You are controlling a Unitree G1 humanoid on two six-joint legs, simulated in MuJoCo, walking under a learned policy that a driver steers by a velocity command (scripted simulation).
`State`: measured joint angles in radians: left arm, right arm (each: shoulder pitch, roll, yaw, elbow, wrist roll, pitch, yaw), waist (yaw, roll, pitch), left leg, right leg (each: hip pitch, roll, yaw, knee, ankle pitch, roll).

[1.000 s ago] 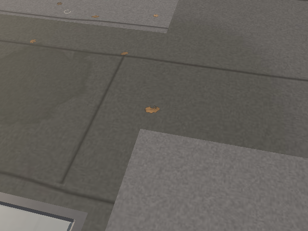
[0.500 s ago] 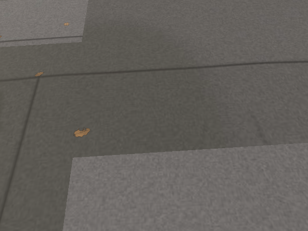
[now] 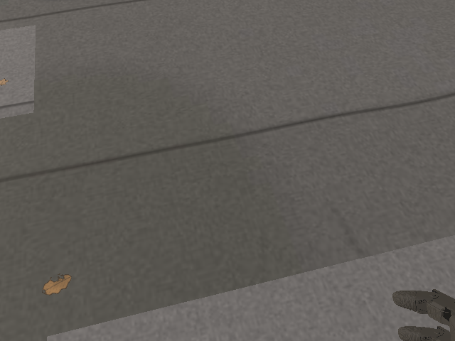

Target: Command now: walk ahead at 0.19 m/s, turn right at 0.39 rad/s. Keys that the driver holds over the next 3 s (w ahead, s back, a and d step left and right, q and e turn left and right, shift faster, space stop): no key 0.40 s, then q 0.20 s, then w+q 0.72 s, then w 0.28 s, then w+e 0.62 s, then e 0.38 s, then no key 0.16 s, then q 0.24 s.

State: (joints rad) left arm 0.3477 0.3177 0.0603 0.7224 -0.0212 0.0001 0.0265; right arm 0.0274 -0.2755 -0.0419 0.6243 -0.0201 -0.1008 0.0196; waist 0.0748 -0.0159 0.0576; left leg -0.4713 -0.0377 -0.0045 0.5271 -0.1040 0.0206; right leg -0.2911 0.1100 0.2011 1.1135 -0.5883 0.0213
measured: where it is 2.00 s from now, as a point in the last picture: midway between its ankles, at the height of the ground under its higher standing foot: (175, 249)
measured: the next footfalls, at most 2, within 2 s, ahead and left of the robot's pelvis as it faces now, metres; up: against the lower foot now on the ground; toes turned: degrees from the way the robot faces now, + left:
right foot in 0.28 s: +0.13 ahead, -0.14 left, +0.00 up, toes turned -1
right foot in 1.26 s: +0.53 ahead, +0.01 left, +0.00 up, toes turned +26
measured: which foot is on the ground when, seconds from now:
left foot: down 0.00-1.00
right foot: up 0.00-0.26, down 0.28-0.76, up 0.78-1.00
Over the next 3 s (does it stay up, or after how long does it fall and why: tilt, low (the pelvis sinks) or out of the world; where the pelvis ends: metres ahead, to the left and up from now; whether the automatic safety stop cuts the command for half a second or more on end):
stays up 1.01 0.34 0.01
